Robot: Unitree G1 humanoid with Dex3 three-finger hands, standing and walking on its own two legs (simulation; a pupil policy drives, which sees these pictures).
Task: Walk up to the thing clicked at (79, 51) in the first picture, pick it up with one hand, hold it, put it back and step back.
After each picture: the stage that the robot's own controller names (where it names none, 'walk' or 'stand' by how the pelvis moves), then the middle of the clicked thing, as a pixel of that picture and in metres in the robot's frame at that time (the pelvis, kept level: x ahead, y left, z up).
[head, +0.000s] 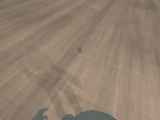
stand; (80, 50) +1.43 +0.21 -0.72
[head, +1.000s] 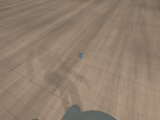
walk; (81, 55) +1.30 +0.27 -0.72
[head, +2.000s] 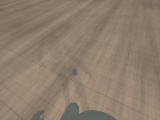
walk; (74, 72) +0.82 +0.29 -0.72
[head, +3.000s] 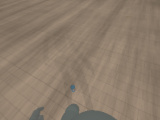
walk; (73, 88) +0.51 +0.26 -0.71
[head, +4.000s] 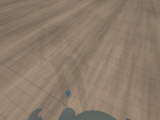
stand; (68, 94) +0.41 +0.22 -0.70
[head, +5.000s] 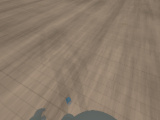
stand; (68, 100) +0.35 +0.21 -0.72
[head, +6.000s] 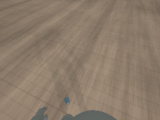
stand; (67, 101) +0.33 +0.24 -0.72
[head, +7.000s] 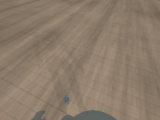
stand; (67, 100) +0.36 +0.23 -0.73
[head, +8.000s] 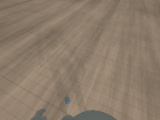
stand; (67, 100) +0.34 +0.23 -0.73
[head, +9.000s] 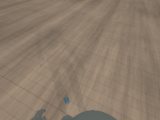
stand; (66, 100) +0.35 +0.22 -0.73
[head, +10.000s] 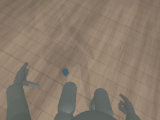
go down; (65, 72) +0.41 +0.23 -0.49
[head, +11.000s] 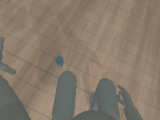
go down; (60, 61) +0.43 +0.27 -0.31
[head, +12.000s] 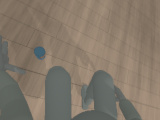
close in; (40, 53) +0.41 +0.30 -0.24
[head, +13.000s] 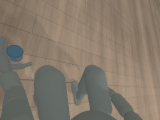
close; (15, 54) +0.40 +0.31 -0.21
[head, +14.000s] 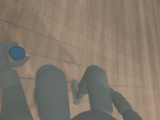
lift; (17, 54) +0.38 +0.31 -0.22
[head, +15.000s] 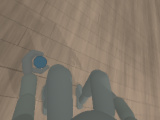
lift; (40, 62) +0.33 +0.27 -0.17
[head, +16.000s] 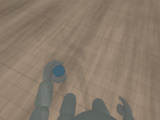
lift; (60, 74) +0.32 +0.19 +0.02
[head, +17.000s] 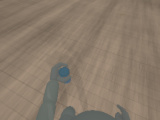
hold; (65, 75) +0.33 +0.16 +0.00
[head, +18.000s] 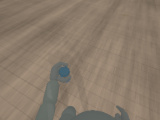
hold; (65, 75) +0.32 +0.17 +0.01
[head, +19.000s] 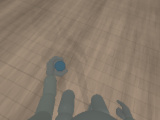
crouch; (61, 68) +0.37 +0.19 -0.05
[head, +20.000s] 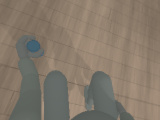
lower; (36, 49) +0.44 +0.30 -0.12
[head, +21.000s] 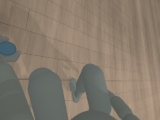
lower; (8, 51) +0.41 +0.32 -0.22
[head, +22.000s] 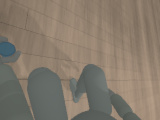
lower; (8, 51) +0.40 +0.33 -0.22
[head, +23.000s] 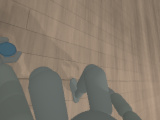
lower; (9, 51) +0.40 +0.33 -0.22
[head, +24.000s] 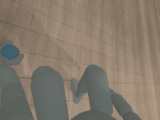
lower; (12, 54) +0.38 +0.33 -0.22
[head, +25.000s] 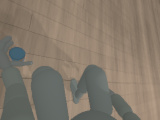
open; (17, 55) +0.39 +0.30 -0.22
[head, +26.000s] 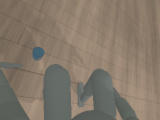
stand; (38, 54) +0.39 +0.28 -0.24
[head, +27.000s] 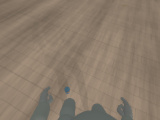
stand; (67, 90) +0.37 +0.20 -0.61
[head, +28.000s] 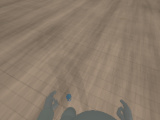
stand; (69, 97) +0.37 +0.20 -0.66
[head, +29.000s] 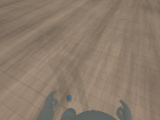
stand; (69, 98) +0.36 +0.20 -0.67
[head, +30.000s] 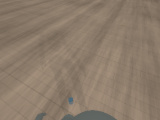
stand; (70, 100) +0.37 +0.19 -0.72
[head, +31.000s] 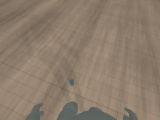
walk; (71, 82) +0.48 +0.17 -0.70
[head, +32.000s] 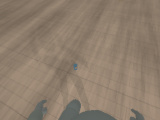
walk; (75, 66) +0.77 +0.25 -0.70
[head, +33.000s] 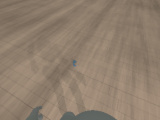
stand; (74, 63) +1.00 +0.26 -0.71
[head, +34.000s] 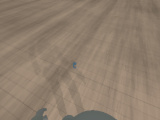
stand; (74, 65) +1.01 +0.25 -0.72
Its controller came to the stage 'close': yes
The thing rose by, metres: 0.71
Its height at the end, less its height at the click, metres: +0.00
